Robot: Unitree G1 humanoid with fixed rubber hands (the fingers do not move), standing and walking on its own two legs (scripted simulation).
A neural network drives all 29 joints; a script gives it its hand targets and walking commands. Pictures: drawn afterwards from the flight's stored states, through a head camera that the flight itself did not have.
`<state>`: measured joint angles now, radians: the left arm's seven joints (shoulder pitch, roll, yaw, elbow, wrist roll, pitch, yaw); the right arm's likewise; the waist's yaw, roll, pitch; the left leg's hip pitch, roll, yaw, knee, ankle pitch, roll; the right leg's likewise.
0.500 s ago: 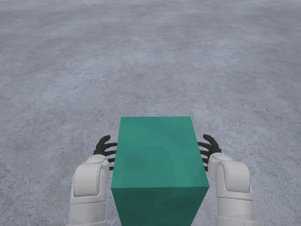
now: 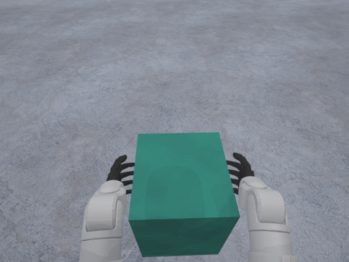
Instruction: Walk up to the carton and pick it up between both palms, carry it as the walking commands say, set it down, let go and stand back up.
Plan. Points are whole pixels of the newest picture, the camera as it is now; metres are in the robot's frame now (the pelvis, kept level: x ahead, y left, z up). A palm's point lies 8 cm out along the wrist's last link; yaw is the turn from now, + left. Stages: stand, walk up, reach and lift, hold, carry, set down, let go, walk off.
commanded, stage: carry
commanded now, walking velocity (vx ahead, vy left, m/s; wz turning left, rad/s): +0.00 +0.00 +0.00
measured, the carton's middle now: (179, 196) +0.30 -0.01 -0.01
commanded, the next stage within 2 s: hold in 1.74 s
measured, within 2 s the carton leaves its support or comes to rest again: neither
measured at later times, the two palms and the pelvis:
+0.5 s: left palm (109, 190) +0.28 +0.15 +0.07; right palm (240, 185) +0.28 -0.14 +0.08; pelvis -0.01 +0.01 +0.00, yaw +0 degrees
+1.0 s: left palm (107, 192) +0.28 +0.16 +0.07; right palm (236, 186) +0.28 -0.13 +0.07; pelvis -0.01 +0.01 +0.00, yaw +1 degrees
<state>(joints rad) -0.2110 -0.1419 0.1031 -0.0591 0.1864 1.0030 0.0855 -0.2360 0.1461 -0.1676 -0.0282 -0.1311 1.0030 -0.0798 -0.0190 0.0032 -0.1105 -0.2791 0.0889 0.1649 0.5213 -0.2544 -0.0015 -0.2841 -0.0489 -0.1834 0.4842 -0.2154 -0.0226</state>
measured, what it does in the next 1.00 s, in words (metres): stands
